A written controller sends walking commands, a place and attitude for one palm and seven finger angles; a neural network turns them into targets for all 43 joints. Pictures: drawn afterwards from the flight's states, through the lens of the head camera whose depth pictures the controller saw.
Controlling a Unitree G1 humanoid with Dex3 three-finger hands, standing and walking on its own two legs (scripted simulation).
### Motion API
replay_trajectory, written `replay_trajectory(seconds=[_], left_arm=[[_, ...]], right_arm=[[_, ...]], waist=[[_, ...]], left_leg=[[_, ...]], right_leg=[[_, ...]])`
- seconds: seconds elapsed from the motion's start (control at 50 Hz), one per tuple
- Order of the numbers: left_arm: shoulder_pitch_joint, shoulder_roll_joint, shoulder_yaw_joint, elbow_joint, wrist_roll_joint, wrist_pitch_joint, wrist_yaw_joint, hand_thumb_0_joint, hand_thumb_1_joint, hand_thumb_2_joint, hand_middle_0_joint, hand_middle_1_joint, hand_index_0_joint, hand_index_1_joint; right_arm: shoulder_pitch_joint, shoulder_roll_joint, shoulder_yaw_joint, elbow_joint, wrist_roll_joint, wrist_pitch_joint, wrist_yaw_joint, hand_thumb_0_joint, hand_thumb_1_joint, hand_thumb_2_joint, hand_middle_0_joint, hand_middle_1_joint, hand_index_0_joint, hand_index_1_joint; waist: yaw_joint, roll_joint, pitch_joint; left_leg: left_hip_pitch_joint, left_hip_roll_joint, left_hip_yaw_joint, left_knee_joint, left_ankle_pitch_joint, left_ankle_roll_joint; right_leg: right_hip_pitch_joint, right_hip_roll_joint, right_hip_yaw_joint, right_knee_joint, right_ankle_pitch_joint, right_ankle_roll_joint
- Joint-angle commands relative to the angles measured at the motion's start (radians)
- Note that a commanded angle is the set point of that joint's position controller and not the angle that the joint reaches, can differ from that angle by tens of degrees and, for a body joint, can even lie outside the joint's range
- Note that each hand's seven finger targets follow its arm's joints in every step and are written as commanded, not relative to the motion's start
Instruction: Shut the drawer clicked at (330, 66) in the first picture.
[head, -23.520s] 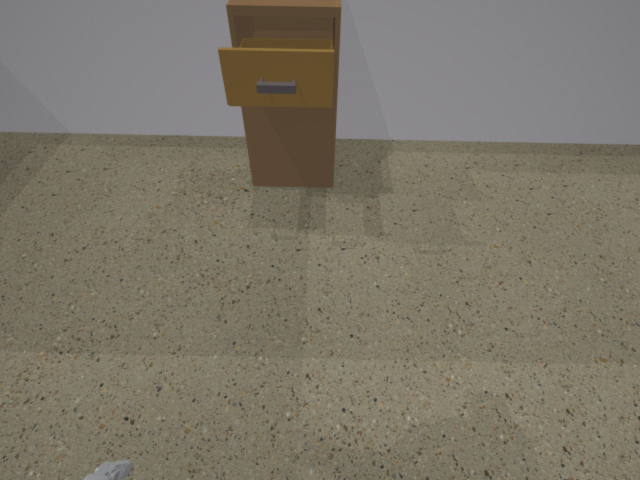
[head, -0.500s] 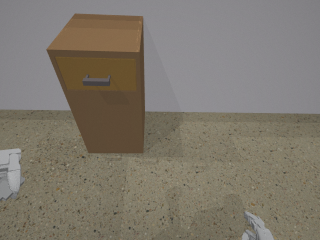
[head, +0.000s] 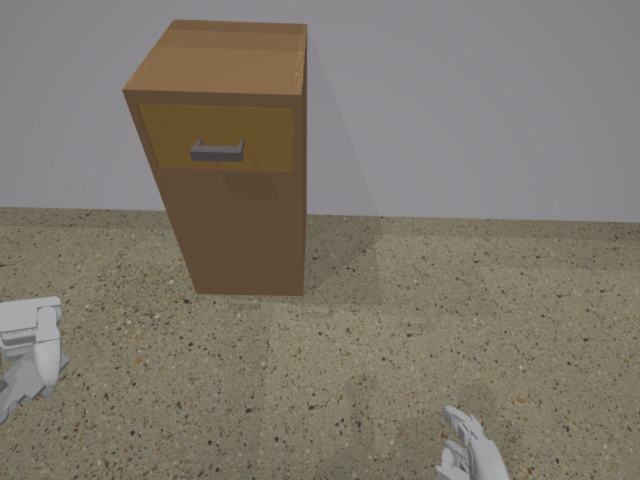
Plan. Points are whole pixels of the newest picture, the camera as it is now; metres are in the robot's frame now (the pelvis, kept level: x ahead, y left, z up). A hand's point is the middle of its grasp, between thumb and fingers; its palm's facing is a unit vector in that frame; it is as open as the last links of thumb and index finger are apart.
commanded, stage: stop stepping back and stand still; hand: left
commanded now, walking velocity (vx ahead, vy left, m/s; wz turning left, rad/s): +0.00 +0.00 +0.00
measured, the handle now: (218, 148) +0.85 +0.28 -0.08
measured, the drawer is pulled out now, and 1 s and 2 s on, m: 0.00 0.00 0.00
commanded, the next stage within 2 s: let the arm hang, fingers relaxed in 0.46 s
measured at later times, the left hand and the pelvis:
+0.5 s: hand (75, 313) +0.23 +0.24 +0.17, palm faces +0.26 -0.82 -0.51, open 3.3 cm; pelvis +0.03 +0.01 +0.00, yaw -1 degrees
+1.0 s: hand out of the picture -0.02 +0.21 -0.17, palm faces +0.05 -0.98 -0.22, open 3.9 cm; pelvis -0.01 +0.02 +0.00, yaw +2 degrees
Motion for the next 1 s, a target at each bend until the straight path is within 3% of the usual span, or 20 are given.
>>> replay_trajectory(seconds=[0.0, 0.08, 0.12, 0.16, 0.22, 0.32, 0.4, 0.5, 0.52, 0.54, 0.56, 0.58, 0.6, 0.66, 0.68, 0.74, 0.8, 0.84, 0.9, 0.98], left_arm=[[-0.108, 0.146, 0.137, -0.111, -0.015, -0.034, 0.027, 0.0, 0.9, 0.9, -1.4, -1.6, -1.4, -1.6], [-0.12, 0.12, 0.102, -0.082, -0.005, -0.042, 0.031, 0.0, 0.9, 0.9, -1.4, -1.6, -1.4, -1.6], [-0.154, 0.114, 0.084, -0.131, 0.001, -0.058, 0.029, 0.0, 0.9, 0.9, -1.4, -1.6, -1.4, -1.6], [-0.15, 0.139, 0.096, -0.14, 0.006, -0.063, 0.022, 0.0, 0.9, 0.9, -1.4, -1.6, -1.4, -1.6], [-0.137, 0.123, 0.087, -0.161, 0.01, -0.073, 0.014, 0.0, 0.9, 0.9, -1.4, -1.6, -1.4, -1.6], [0.022, 0.148, 0.15, -0.181, -0.008, -0.093, 0.014, 0.0, 0.9, 0.9, -1.4, -1.6, -1.4, -1.6], [0.088, 0.151, 0.174, -0.172, -0.026, -0.095, 0.011, 0.0, 0.9, 0.9, -1.4, -1.6, -1.4, -1.6], [0.06, 0.139, 0.16, -0.124, -0.032, -0.084, 0.011, 0.0, 0.9, 0.9, -1.4, -1.6, -1.4, -1.6], [0.044, 0.131, 0.145, -0.116, -0.03, -0.081, 0.011, 0.0, 0.9, 0.9, -1.4, -1.6, -1.4, -1.6], [-0.172, 0.009, -0.26, 0.666, 0.069, 0.07, -0.128, 0.0, 0.9, 0.9, -1.4, -1.6, -1.4, -1.6], [-0.173, -0.028, -0.251, 0.706, 0.067, 0.144, -0.148, 0.0, 0.9, 0.9, -1.36, -1.557, -1.36, -1.557], [-0.168, -0.046, -0.25, 0.706, 0.067, 0.169, -0.149, 0.0, 0.9, 0.9, -1.32, -1.513, -1.32, -1.513], [-0.197, -0.06, -0.257, 0.754, 0.071, 0.169, -0.151, 0.0, 0.9, 0.9, -1.28, -1.47, -1.28, -1.47], [-0.315, -0.03, -0.264, 0.918, 0.078, 0.174, -0.152, 0.0, 0.9, 0.9, -1.16, -1.34, -1.16, -1.34], [-0.339, -0.038, -0.268, 0.978, 0.076, 0.178, -0.149, 0.0, 0.9, 0.9, -1.12, -1.297, -1.12, -1.297], [-0.381, -0.062, -0.292, 1.156, 0.067, 0.198, -0.14, 0.0, 0.9, 0.9, -1.0, -1.167, -1.0, -1.167], [-0.353, -0.066, -0.303, 1.317, 0.059, 0.203, -0.136, 0.0, 0.9, 0.9, -0.88, -1.037, -0.88, -1.037], [-0.32, -0.081, -0.302, 1.409, 0.054, 0.199, -0.134, 0.0, 0.9, 0.9, -0.8, -0.95, -0.8, -0.95], [-0.297, -0.085, -0.308, 1.51, 0.053, 0.194, -0.139, 0.0, 0.9, 0.9, -0.68, -0.82, -0.68, -0.82], [-0.304, -0.102, -0.319, 1.603, 0.052, 0.184, -0.138, 0.0, 0.9, 0.9, -0.52, -0.647, -0.52, -0.647]], right_arm=[[-0.078, -0.162, -0.089, -0.105, 0.015, -0.016, -0.016, 0.0, -0.9, -0.9, 0.2, 0.3, 0.2, 0.3], [-0.11, -0.166, -0.077, -0.096, 0.027, -0.041, -0.037, 0.0, -0.9, -0.9, 0.2, 0.3, 0.2, 0.3], [-0.105, -0.189, -0.087, -0.105, 0.026, -0.056, -0.043, 0.0, -0.9, -0.9, 0.2, 0.3, 0.2, 0.3], [-0.098, -0.19, -0.087, -0.109, 0.031, -0.068, -0.044, 0.0, -0.9, -0.9, 0.2, 0.3, 0.2, 0.3], [-0.098, -0.184, -0.083, -0.112, 0.028, -0.073, -0.031, 0.0, -0.9, -0.9, 0.2, 0.3, 0.2, 0.3], [-0.083, -0.183, -0.099, -0.136, 0.034, -0.065, -0.01, 0.0, -0.9, -0.9, 0.2, 0.3, 0.2, 0.3], [-0.085, -0.177, -0.101, -0.149, 0.037, -0.042, -0.009, 0.0, -0.9, -0.9, 0.2, 0.3, 0.2, 0.3], [-0.092, -0.176, -0.099, -0.145, 0.039, -0.031, -0.023, 0.0, -0.9, -0.9, 0.2, 0.3, 0.2, 0.3], [-0.09, -0.179, -0.098, -0.143, 0.038, -0.03, -0.024, 0.0, -0.9, -0.9, 0.2, 0.3, 0.2, 0.3], [-0.164, -0.362, -0.149, 0.057, 0.053, -0.092, 0.068, 0.0, -0.9, -0.9, 0.2, 0.3, 0.2, 0.3], [-0.077, -0.294, -0.16, 0.082, 0.04, -0.05, 0.065, 0.0, -0.9, -0.9, 0.2, 0.3, 0.2, 0.3], [-0.05, -0.278, -0.146, 0.07, 0.039, -0.026, 0.062, 0.0, -0.9, -0.9, 0.2, 0.3, 0.2, 0.3], [-0.043, -0.256, -0.132, 0.079, 0.03, -0.011, 0.061, 0.0, -0.9, -0.9, 0.2, 0.3, 0.2, 0.3], [-0.046, -0.236, -0.11, 0.085, 0.01, 0.03, 0.056, 0.0, -0.9, -0.9, 0.2, 0.3, 0.2, 0.3], [-0.046, -0.231, -0.107, 0.099, 0.004, 0.041, 0.053, 0.0, -0.9, -0.9, 0.2, 0.3, 0.2, 0.3], [-0.036, -0.206, -0.093, 0.155, -0.007, 0.069, 0.05, 0.0, -0.9, -0.9, 0.2, 0.3, 0.2, 0.3], [-0.041, -0.204, -0.081, 0.215, -0.006, 0.075, 0.046, 0.0, -0.9, -0.9, 0.2, 0.3, 0.2, 0.3], [-0.016, -0.186, -0.082, 0.253, -0.006, 0.079, 0.039, 0.0, -0.9, -0.9, 0.2, 0.3, 0.2, 0.3], [0.023, -0.172, -0.086, 0.298, 0.0, 0.085, 0.033, 0.0, -0.9, -0.9, 0.2, 0.3, 0.2, 0.3], [0.082, -0.16, -0.093, 0.356, 0.006, 0.086, 0.027, 0.0, -0.9, -0.9, 0.2, 0.3, 0.2, 0.3]], waist=[[-0.012, -0.203, -0.013], [-0.005, -0.049, -0.006], [0.012, 0.085, -0.035], [0.014, 0.079, -0.05], [0.014, 0.124, -0.029], [0.01, 0.074, -0.149], [0.004, 0.068, -0.181], [0.002, 0.039, -0.147], [0.001, 0.035, -0.135], [-0.025, 0.04, -0.032], [-0.008, 0.005, -0.11], [-0.01, 0.001, -0.091], [0.001, -0.057, -0.097], [0.001, -0.288, -0.038], [0.001, -0.301, -0.014], [-0.003, -0.135, 0.048], [0.022, 0.123, 0.096], [0.029, 0.204, 0.073], [0.031, 0.208, 0.025], [0.014, 0.062, 0.02]], left_leg=[[-0.06, 0.042, -0.086, 0.281, -0.087, -0.025], [0.189, 0.049, -0.05, -0.104, 0.065, 0.003], [0.281, 0.14, -0.158, -0.154, 0.279, 0.043], [0.299, 0.177, -0.19, -0.124, 0.419, 0.061], [0.2, 0.177, -0.213, -0.182, 0.376, 0.05], [0.208, 0.109, -0.112, -0.086, 0.428, 0.01], [0.232, 0.105, -0.094, -0.077, 0.482, 0.001], [0.249, 0.113, -0.09, -0.093, 0.439, 0.005], [0.244, 0.111, -0.094, -0.1, 0.417, 0.005], [0.163, 0.114, -0.102, 0.041, 0.464, 0.01], [0.227, 0.114, -0.092, 0.031, 0.461, 0.001], [0.219, 0.12, -0.1, 0.029, 0.37, 0.008], [0.172, 0.125, -0.119, 0.02, 0.257, 0.026], [0.132, 0.083, -0.129, 0.031, 0.157, 0.036], [0.14, 0.066, -0.122, 0.036, 0.136, 0.034], [0.158, 0.074, -0.146, -0.033, 0.163, 0.034], [0.056, 0.1, -0.204, -0.176, 0.018, 0.045], [0.048, 0.1, -0.208, -0.216, -0.059, 0.04], [0.071, 0.103, -0.213, -0.244, -0.128, 0.038], [0.145, 0.099, -0.191, -0.216, -0.076, 0.032]], right_leg=[[-0.049, -0.329, 0.365, -0.264, -0.102, -0.14], [-0.083, -0.188, 0.155, -0.088, 0.09, -0.029], [-0.084, -0.101, 0.096, 0.017, 0.191, 0.049], [-0.084, -0.07, 0.079, 0.036, 0.241, 0.079], [-0.008, -0.053, 0.056, 0.036, 0.139, 0.069], [0.109, -0.096, 0.093, -0.012, 0.398, 0.044], [0.108, -0.096, 0.087, -0.001, 0.469, 0.045], [0.061, -0.09, 0.093, -0.027, 0.444, 0.057], [0.057, -0.089, 0.093, -0.034, 0.427, 0.057], [-0.074, -0.171, 0.052, 0.092, 0.49, 0.037], [-0.087, -0.157, 0.12, 0.06, 0.414, 0.028], [-0.104, -0.157, 0.099, 0.05, 0.313, 0.031], [-0.102, -0.152, 0.093, 0.05, 0.231, 0.028], [-0.111, -0.17, 0.126, 0.011, 0.228, -0.001], [-0.132, -0.185, 0.135, -0.006, 0.21, -0.014], [-0.155, -0.159, 0.124, -0.011, 0.074, -0.008], [-0.066, -0.111, 0.1, -0.013, -0.045, 0.016], [-0.017, -0.104, 0.092, -0.024, -0.03, 0.01], [0.032, -0.103, 0.081, -0.056, -0.01, 0.005], [-0.003, -0.119, 0.093, -0.11, -0.012, -0.004]])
